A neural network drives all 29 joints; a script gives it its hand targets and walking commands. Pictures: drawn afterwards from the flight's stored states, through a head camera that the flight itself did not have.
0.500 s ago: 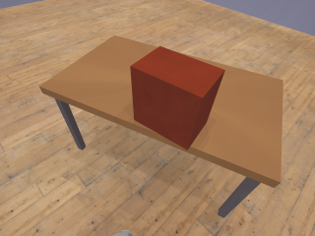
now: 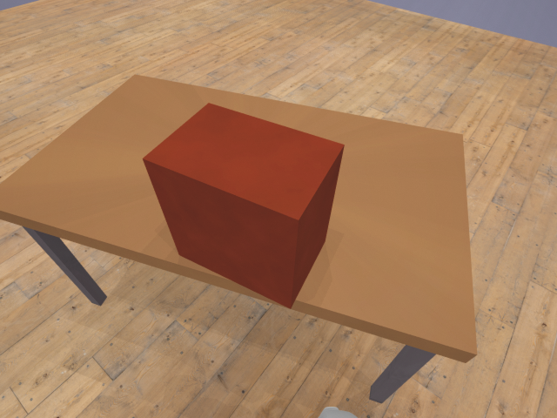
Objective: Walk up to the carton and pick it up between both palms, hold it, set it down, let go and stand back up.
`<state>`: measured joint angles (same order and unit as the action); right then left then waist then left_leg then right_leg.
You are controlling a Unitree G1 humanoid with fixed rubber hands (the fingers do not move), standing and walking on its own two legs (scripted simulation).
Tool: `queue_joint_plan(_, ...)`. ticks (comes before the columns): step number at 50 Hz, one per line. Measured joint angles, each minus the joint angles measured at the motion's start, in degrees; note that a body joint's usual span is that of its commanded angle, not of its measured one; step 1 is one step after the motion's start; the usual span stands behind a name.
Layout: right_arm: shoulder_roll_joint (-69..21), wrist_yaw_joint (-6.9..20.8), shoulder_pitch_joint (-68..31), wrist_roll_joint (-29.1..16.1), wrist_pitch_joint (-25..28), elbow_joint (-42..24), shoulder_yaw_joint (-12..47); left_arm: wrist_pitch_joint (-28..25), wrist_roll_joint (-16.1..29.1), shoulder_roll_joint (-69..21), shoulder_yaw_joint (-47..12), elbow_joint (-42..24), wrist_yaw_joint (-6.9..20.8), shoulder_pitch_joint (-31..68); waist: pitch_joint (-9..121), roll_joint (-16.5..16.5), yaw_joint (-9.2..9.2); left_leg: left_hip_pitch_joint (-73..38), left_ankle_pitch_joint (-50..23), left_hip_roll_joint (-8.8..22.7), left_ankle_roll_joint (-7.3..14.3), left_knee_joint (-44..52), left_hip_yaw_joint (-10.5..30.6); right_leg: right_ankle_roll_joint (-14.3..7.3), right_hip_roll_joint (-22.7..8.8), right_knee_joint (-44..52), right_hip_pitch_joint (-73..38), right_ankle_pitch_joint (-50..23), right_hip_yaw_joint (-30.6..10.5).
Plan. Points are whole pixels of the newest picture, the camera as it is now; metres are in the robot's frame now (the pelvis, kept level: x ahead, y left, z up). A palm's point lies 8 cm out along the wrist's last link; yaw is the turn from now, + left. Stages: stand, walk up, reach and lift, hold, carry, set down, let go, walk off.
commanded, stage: walk up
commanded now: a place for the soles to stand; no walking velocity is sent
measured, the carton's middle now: (250, 207) +0.50 +0.03 -0.02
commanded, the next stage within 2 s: none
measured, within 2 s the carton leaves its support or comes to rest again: neither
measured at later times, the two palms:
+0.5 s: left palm out of the picture +0.01 +0.27 -0.13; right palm out of the picture -0.04 -0.22 -0.11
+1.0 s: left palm out of the picture +0.00 +0.25 -0.12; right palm out of the picture +0.01 -0.21 -0.12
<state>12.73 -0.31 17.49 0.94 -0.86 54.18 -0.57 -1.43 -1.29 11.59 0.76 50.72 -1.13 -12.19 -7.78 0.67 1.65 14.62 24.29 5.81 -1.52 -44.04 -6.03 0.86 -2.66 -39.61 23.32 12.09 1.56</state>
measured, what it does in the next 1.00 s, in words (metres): steps on the spot: left foot, then right foot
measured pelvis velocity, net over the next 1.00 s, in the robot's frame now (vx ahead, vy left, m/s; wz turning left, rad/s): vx -0.02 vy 0.02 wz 0.00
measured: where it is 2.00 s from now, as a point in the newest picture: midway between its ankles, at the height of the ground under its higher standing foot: outside the picture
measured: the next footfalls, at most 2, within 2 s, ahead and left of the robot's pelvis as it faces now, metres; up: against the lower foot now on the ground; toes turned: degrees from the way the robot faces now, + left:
left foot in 0.32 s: -0.04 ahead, +0.15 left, +0.00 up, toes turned +3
right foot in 0.56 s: +0.04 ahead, -0.11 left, +0.00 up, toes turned +1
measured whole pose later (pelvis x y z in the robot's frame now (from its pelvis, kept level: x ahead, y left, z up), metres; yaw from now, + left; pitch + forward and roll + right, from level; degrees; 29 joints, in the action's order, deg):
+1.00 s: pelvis -0.02 +0.02 +0.02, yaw +0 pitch -2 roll +0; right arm 11.4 -0.3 16.6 1.3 0.7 56.3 1.6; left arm -0.9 -1.2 10.7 -1.4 57.3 -0.1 -16.9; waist -2.2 0.3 -0.6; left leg 6.1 23.4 2.0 -1.1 -32.0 -3.0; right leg 0.4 -0.7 -35.4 15.4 17.7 -1.5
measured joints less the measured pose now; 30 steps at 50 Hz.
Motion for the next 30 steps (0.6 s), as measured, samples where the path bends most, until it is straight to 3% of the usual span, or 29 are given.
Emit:
queue_joint_plan(4, 2.2, -0.9, -4.0, -0.1, -2.4, -2.0, -0.1, 1.4, 1.3, -3.4, -1.6, -1.6, -0.1, 2.3, -1.4, 3.1, 0.23, 4.8, 11.3, -2.9, 0.8, -10.7, 4.0, -1.2, 0.1, -2.4, 2.2, 0.2, 0.1)
queue_joint_plan(10, 3.3, -0.9, -7.3, 0.0, -3.1, -2.8, -0.5, 2.4, 0.9, -4.4, -1.5, -3.7, -0.6, 6.0, -1.6, 3.5, -1.37, 8.3, 10.8, -4.1, -0.1, -17.3, 5.9, -1.3, -0.6, 0.0, 4.8, -3.0, 0.2)
queue_joint_plan(15, 3.1, -0.2, -6.1, -0.4, -2.3, -2.9, -0.9, 3.3, 0.2, -2.9, -0.8, -3.5, -0.7, 6.9, 0.8, 2.0, -1.81, 3.7, 10.0, -3.5, 0.4, -6.6, 6.4, -0.6, -1.5, 0.4, 7.2, -4.6, 1.0)
queue_joint_plan(17, 2.1, 0.2, -5.3, -0.7, -1.6, -2.3, -1.0, 4.1, 0.0, -1.5, -0.5, -2.6, -0.5, 6.8, 1.1, -0.6, -2.08, 1.3, 2.9, -4.7, 0.8, -1.1, 5.2, 0.0, -2.6, -0.4, 7.6, -4.6, 0.0)
queue_joint_plan(19, 0.4, 0.6, -3.5, -0.8, -0.9, -1.9, -0.8, 5.0, 0.1, 0.1, -0.2, -0.9, -0.1, 5.0, 2.1, -3.6, -2.29, -0.9, 1.1, -6.0, 1.0, 1.3, 3.3, 0.2, -3.1, -1.9, 7.4, 0.9, -2.2)
queue_joint_plan(22, -1.0, 0.3, 1.3, -1.3, -0.8, -0.7, -0.5, 5.6, 0.6, 1.5, -0.1, 1.2, 0.6, 0.4, 6.6, -2.3, 0.44, -1.3, 1.5, -4.0, 2.0, 3.1, 5.9, 0.0, 0.4, -6.5, 5.7, 11.6, -1.9)
queue_joint_plan(25, -2.7, -0.2, 4.2, -0.6, -0.9, 1.5, 0.4, 4.2, 0.6, 3.3, 0.3, 2.6, 1.3, -2.7, 8.2, -3.7, -0.49, -3.1, -0.9, -3.8, 0.9, 7.3, 6.3, -1.0, 1.4, -5.3, 1.3, 9.4, -2.4)
queue_joint_plan(28, -3.7, 0.5, 4.3, -0.3, 0.1, 1.9, 1.0, 2.8, 0.0, 4.2, 0.2, 4.0, 1.1, -4.6, 7.4, -5.4, -1.76, -3.2, -1.4, -4.5, 0.6, 8.2, 4.8, -1.3, 1.0, 1.9, -4.0, 5.3, -1.9)
queue_joint_plan(30, -3.1, 0.8, 2.7, 0.0, 0.4, 2.1, 0.9, 2.3, -0.4, 2.9, -0.1, 5.4, 0.6, -4.5, 5.2, -3.2, -1.75, -3.0, -0.8, -3.3, 0.5, 7.1, 5.0, -0.4, 2.2, 5.1, -5.8, 1.8, -1.3)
